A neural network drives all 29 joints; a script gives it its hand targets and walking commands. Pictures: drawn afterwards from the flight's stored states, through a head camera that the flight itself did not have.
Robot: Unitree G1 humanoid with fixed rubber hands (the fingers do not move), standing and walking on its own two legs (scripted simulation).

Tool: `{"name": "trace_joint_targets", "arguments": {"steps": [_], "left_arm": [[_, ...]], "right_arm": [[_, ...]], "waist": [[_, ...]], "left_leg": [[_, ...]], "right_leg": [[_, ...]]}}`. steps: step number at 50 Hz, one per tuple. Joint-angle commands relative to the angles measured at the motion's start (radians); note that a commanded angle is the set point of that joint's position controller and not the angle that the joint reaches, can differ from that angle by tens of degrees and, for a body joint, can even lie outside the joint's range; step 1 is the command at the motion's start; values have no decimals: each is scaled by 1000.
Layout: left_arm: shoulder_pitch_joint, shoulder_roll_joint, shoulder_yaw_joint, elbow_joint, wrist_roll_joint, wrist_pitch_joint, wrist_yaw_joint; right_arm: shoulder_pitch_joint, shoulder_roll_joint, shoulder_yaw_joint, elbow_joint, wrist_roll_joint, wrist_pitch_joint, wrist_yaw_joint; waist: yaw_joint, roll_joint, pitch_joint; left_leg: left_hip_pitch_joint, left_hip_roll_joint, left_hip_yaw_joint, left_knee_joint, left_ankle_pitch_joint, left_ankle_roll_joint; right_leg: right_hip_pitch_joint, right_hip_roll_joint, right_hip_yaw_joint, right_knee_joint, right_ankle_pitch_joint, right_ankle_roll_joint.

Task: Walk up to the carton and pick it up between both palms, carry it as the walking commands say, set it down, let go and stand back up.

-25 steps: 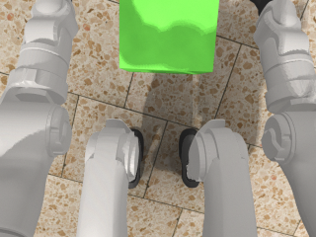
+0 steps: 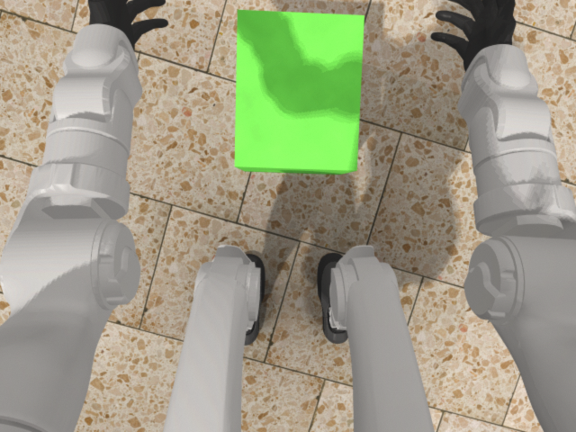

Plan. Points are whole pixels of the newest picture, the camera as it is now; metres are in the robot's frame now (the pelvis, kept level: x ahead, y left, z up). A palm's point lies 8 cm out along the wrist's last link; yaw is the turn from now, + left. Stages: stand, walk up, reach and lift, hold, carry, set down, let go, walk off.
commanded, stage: set down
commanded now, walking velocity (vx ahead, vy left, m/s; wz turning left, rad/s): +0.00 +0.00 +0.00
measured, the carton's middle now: (296, 104) +0.55 +0.00 -0.42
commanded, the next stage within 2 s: let go in 0.60 s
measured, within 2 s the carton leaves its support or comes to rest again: neither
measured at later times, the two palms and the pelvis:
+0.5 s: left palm out of the picture +0.54 +0.21 +0.05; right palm out of the picture +0.53 -0.20 +0.05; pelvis +0.02 +0.00 +0.14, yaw +1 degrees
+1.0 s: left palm out of the picture +0.45 +0.22 +0.10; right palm out of the picture +0.44 -0.22 +0.10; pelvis +0.07 +0.00 +0.21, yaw +1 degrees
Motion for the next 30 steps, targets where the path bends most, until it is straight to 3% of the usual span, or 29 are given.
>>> {"name": "trace_joint_targets", "arguments": {"steps": [1,22,30], "left_arm": [[-255,121,16,-122,9,-13,-9],[-136,72,71,-134,79,-52,-70],[-60,1,132,-55,168,-82,-81]], "right_arm": [[-236,-125,-19,-122,-6,-14,5],[-101,-63,-77,-137,-63,-54,50],[-40,4,-133,-70,-161,-89,73]], "waist": [[-6,32,-1149],[-9,40,-1058],[-7,39,-876]], "left_leg": [[691,-13,-12,-197,384,-37],[1040,-2,-50,-671,502,-29],[1060,15,-63,-797,516,-37]], "right_leg": [[612,19,-21,-188,341,30],[946,-3,10,-669,475,39],[948,-12,11,-795,488,47]]}}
